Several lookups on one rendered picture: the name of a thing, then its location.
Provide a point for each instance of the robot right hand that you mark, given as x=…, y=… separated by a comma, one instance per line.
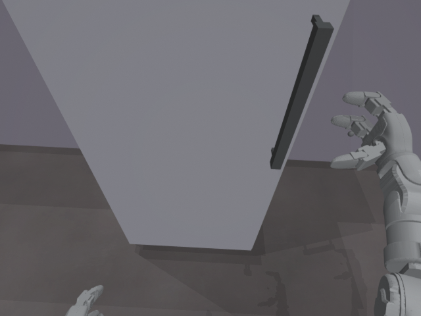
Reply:
x=392, y=131

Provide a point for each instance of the fridge door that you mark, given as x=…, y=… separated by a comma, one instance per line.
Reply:
x=176, y=104

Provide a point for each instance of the robot left hand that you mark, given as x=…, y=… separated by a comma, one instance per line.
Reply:
x=85, y=302

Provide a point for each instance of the handle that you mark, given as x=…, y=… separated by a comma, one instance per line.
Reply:
x=314, y=53

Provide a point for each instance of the robot right forearm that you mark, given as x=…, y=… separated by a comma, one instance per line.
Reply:
x=400, y=182

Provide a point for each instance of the right robot upper arm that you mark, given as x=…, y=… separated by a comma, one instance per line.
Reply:
x=398, y=295

